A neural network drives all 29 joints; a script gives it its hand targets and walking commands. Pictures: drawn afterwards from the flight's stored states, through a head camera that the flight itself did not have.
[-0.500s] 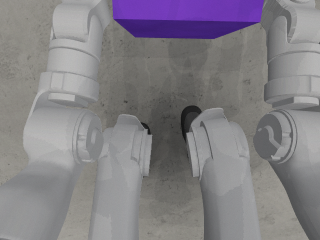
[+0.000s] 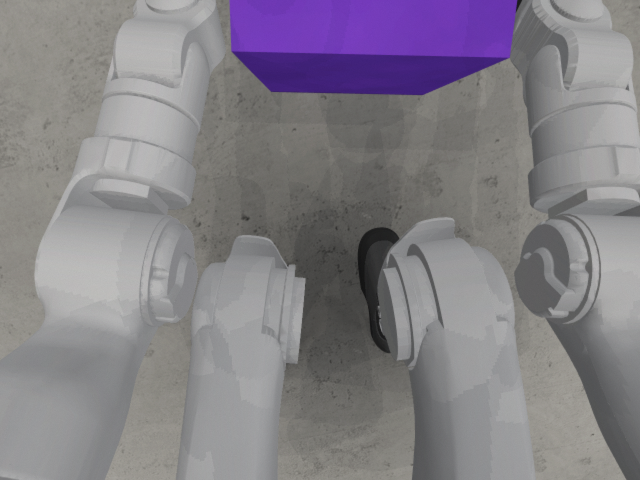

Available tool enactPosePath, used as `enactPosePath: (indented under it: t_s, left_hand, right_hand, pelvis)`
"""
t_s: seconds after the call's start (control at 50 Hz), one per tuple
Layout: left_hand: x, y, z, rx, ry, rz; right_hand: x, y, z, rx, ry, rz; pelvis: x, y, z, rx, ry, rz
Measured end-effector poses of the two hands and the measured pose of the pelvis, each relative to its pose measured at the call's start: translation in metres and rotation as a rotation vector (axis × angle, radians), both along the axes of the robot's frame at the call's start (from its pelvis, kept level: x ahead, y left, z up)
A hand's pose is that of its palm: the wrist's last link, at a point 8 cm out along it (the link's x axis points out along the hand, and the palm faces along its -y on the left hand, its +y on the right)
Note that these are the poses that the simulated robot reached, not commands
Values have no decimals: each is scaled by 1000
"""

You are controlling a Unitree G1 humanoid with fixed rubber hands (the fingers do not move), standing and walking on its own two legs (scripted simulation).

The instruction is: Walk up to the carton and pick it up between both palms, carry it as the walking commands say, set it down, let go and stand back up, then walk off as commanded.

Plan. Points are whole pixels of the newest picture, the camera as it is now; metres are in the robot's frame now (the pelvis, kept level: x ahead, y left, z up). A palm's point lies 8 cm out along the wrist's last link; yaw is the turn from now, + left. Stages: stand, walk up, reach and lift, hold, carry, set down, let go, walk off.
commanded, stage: set down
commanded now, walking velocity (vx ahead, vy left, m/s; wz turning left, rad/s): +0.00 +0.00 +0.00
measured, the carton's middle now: out of the picture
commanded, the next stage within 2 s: none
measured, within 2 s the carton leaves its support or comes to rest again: rests again in 0.28 s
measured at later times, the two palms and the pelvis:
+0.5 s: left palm out of the picture +0.56 +0.08 -0.18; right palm out of the picture +0.53 -0.22 -0.17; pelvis +0.00 +0.00 -0.01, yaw +0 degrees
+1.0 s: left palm out of the picture +0.56 +0.09 -0.18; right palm out of the picture +0.53 -0.22 -0.18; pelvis +0.00 +0.00 -0.02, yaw -1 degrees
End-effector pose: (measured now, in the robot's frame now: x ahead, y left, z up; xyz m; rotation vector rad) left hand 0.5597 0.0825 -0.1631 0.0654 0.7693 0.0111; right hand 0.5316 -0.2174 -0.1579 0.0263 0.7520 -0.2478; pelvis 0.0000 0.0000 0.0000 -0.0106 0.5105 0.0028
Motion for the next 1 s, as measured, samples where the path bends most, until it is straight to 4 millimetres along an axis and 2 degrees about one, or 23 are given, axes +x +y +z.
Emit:
enactPosePath:
  t_s: [0.16, 0.3, 0.46, 1.0]
  left_hand:
    - [0, 0, 3, 8, -17, -8]
    - [-4, 3, -10, -1, 18, -8]
    - [-3, 1, -12, -22, 0, -20]
    - [-2, 5, -17, -64, -22, -45]
  right_hand:
    - [5, -1, 7, 0, -16, 4]
    - [4, 2, -4, -20, 22, 32]
    - [-2, -3, -14, 10, 16, 21]
    - [-2, -5, -17, 35, 6, 48]
  pelvis:
    - [-3, 1, -3, -4, -12, -4]
    - [0, 0, -4, -3, -2, -3]
    - [3, 0, -7, 2, -1, -1]
    - [2, 2, -17, -15, -17, -9]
